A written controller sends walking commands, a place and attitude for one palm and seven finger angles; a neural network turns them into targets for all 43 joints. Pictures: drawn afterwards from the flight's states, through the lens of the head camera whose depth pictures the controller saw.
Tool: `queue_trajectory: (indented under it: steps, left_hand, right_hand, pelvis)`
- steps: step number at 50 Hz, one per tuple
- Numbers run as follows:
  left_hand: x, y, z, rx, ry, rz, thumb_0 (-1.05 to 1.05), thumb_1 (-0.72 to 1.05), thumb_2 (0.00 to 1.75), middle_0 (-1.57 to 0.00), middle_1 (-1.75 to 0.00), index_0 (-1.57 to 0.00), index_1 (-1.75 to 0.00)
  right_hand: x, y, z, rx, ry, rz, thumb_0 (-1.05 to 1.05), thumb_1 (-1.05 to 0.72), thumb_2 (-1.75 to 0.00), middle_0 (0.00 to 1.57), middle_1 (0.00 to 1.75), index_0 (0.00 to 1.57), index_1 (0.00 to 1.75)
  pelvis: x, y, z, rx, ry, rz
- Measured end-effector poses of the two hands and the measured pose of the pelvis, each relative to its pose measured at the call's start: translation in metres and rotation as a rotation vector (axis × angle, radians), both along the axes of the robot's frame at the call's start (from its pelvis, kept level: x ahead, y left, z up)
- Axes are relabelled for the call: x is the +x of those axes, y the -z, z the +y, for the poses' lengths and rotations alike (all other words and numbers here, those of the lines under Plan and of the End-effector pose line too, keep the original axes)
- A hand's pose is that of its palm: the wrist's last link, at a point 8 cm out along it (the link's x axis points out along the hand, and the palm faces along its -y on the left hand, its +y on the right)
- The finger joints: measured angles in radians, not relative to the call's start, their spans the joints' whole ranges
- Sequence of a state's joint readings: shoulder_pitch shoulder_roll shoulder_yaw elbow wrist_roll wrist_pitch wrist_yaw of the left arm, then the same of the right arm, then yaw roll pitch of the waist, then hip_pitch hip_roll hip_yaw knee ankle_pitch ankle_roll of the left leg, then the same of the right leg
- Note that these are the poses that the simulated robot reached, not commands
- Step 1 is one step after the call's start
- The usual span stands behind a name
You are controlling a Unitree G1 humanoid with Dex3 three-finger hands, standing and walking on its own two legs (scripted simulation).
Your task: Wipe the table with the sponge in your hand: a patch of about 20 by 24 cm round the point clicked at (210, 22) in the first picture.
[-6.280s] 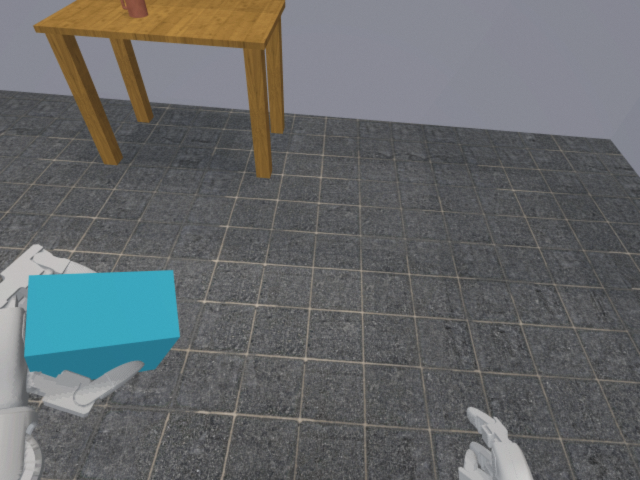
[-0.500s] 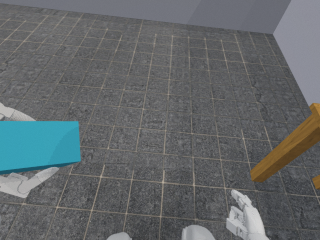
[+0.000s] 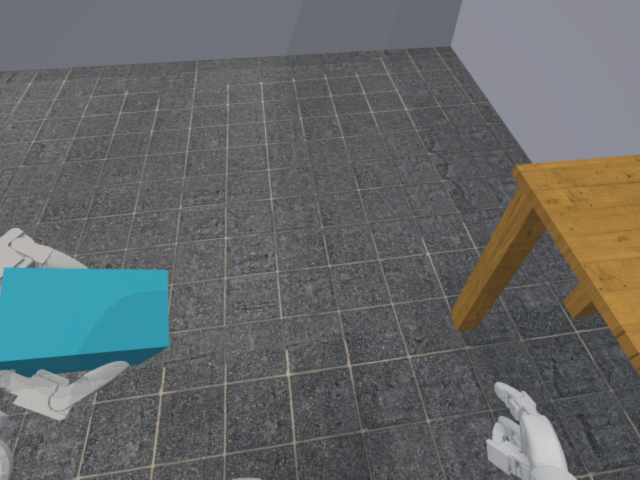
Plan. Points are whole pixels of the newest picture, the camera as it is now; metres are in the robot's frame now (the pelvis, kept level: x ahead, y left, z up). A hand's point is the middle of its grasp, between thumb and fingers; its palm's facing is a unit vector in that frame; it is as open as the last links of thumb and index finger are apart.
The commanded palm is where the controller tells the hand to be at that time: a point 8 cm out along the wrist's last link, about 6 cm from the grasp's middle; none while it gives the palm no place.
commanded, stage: turn to face it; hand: left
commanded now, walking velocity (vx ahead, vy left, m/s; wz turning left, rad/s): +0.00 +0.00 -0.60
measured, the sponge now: (107, 325) +0.22 +0.20 +0.16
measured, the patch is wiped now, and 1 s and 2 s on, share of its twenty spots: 0.00 0.00 0.00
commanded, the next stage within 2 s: none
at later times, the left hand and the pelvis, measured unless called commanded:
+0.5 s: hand (208, 327) +0.23 +0.11 +0.16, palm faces +0.09 -0.86 -0.50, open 10.7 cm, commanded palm +0.17 +0.19 +0.18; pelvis -0.07 -0.03 -0.02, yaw -17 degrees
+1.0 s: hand (264, 370) +0.19 +0.06 +0.17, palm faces -0.11 -0.91 -0.41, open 10.7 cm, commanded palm +0.17 +0.11 +0.18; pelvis -0.13 -0.03 +0.00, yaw -35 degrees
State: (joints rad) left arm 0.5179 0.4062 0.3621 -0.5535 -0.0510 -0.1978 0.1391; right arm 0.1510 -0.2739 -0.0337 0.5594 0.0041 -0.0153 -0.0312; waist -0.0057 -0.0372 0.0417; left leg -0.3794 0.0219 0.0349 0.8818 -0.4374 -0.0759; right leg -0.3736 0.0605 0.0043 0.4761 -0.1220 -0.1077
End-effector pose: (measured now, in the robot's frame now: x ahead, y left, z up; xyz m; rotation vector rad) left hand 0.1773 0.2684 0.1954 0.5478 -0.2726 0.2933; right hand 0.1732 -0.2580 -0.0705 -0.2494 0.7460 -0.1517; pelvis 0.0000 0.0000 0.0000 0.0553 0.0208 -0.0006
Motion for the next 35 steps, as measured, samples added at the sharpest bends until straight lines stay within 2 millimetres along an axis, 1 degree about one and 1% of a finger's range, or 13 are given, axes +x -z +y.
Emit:
queue_trajectory:
  steps: [2, 5, 8, 12, 16, 18, 20, 22, 24, 26, 28, 31, 35]
  left_hand:
    - [-0.001, -0.002, 0.002, 0.008, 0.011, -0.014, -0.01, -0.53, 1.01, -0.66, -1.38, -0.67, -1.37]
    - [-0.002, 0.001, 0.006, -0.007, 0.017, -0.034, -0.01, -0.53, 1.01, -0.66, -1.38, -0.67, -1.37]
    - [-0.004, 0.007, 0.007, -0.032, 0.043, -0.058, -0.01, -0.53, 1.01, -0.66, -1.38, -0.66, -1.37]
    - [-0.004, 0.012, 0.002, -0.031, 0.069, -0.040, -0.01, -0.53, 1.01, -0.66, -1.38, -0.66, -1.37]
    - [0.002, 0.014, -0.017, -0.045, 0.101, -0.007, -0.01, -0.53, 1.01, -0.66, -1.38, -0.66, -1.37]
    - [0.008, 0.014, -0.033, -0.038, 0.132, 0.008, -0.01, -0.53, 1.01, -0.66, -1.38, -0.66, -1.37]
    - [0.015, 0.015, -0.053, -0.011, 0.173, 0.015, -0.01, -0.53, 1.01, -0.66, -1.38, -0.66, -1.37]
    - [0.021, 0.016, -0.076, 0.027, 0.219, 0.007, -0.01, -0.53, 1.01, -0.66, -1.38, -0.66, -1.37]
    - [0.025, 0.017, -0.097, 0.037, 0.268, 0.010, -0.01, -0.53, 1.01, -0.66, -1.38, -0.66, -1.37]
    - [0.025, 0.017, -0.114, 0.035, 0.321, 0.027, -0.01, -0.53, 1.01, -0.66, -1.39, -0.66, -1.37]
    - [0.021, 0.015, -0.127, 0.048, 0.369, 0.048, -0.01, -0.53, 1.01, -0.66, -1.39, -0.66, -1.37]
    - [0.014, 0.009, -0.137, 0.074, 0.422, 0.064, -0.01, -0.53, 1.01, -0.66, -1.39, -0.66, -1.38]
    - [0.008, 0.003, -0.138, 0.079, 0.443, 0.049, -0.01, -0.53, 1.01, -0.66, -1.39, -0.66, -1.38]
  right_hand:
    - [-0.014, -0.002, -0.010, -0.024, 0.031, 0.020, 0.01, -0.90, -0.90, 0.19, 0.30, 0.20, 0.30]
    - [-0.035, -0.003, -0.015, -0.040, 0.062, 0.045, 0.01, -0.91, -0.90, 0.19, 0.30, 0.20, 0.30]
    - [-0.055, -0.001, -0.009, -0.042, 0.079, 0.051, 0.01, -0.91, -0.90, 0.19, 0.30, 0.20, 0.30]
    - [-0.078, 0.005, 0.010, 0.022, 0.115, 0.036, 0.01, -0.91, -0.90, 0.19, 0.30, 0.20, 0.30]
    - [-0.098, 0.016, 0.030, 0.126, 0.130, 0.033, 0.01, -0.90, -0.90, 0.19, 0.30, 0.20, 0.30]
    - [-0.108, 0.023, 0.035, 0.172, 0.134, 0.034, 0.01, -0.90, -0.90, 0.20, 0.30, 0.20, 0.30]
    - [-0.118, 0.031, 0.034, 0.210, 0.142, 0.031, 0.01, -0.90, -0.90, 0.20, 0.30, 0.21, 0.30]
    - [-0.129, 0.042, 0.025, 0.238, 0.155, 0.026, 0.01, -0.90, -0.89, 0.20, 0.30, 0.21, 0.30]
    - [-0.142, 0.050, 0.011, 0.242, 0.184, 0.046, 0.01, -0.90, -0.89, 0.20, 0.30, 0.21, 0.30]
    - [-0.157, 0.052, -0.007, 0.222, 0.234, 0.075, 0.01, -0.90, -0.89, 0.20, 0.30, 0.21, 0.30]
    - [-0.173, 0.048, -0.026, 0.191, 0.290, 0.094, 0.01, -0.90, -0.89, 0.20, 0.30, 0.21, 0.30]
    - [-0.197, 0.037, -0.052, 0.135, 0.370, 0.107, 0.01, -0.90, -0.89, 0.20, 0.30, 0.21, 0.30]
    - [-0.225, 0.021, -0.076, 0.059, 0.444, 0.108, 0.01, -0.90, -0.90, 0.20, 0.30, 0.20, 0.30]
  pelvis:
    - [-0.004, 0.000, 0.001, -0.002, 0.021, 0.007]
    - [-0.013, 0.002, 0.004, -0.008, 0.050, 0.013]
    - [-0.023, 0.007, 0.010, -0.018, 0.076, 0.006]
    - [-0.032, 0.007, 0.010, -0.026, 0.136, -0.023]
    - [-0.038, 0.004, 0.004, -0.062, 0.202, -0.033]
    - [-0.043, 0.004, -0.002, -0.072, 0.234, -0.033]
    - [-0.049, 0.008, -0.012, -0.075, 0.263, -0.032]
    - [-0.056, 0.016, -0.024, -0.080, 0.280, -0.031]
    - [-0.067, 0.018, -0.031, -0.088, 0.291, -0.033]
    - [-0.075, 0.016, -0.034, -0.066, 0.321, -0.027]
    - [-0.081, 0.013, -0.036, -0.051, 0.353, -0.020]
    - [-0.088, 0.008, -0.038, -0.036, 0.389, -0.011]
    - [-0.095, 0.004, -0.038, -0.022, 0.435, 0.003]
